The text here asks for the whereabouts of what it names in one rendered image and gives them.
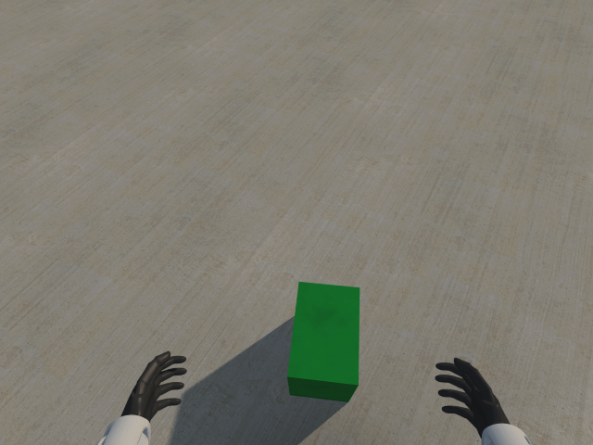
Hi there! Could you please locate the carton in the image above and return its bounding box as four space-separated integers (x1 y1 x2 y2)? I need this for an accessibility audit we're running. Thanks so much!
287 282 360 402

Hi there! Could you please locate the robot left hand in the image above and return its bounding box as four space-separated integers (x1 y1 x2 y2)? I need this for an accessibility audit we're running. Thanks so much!
121 351 187 423

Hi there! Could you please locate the right robot forearm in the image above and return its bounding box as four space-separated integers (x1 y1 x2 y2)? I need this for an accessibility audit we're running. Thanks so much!
482 424 532 445

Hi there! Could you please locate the robot right hand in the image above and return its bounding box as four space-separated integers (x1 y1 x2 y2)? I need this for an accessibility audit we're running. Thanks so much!
435 358 510 439

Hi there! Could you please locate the left robot forearm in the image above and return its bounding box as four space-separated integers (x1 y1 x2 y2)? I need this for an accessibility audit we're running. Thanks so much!
96 415 151 445

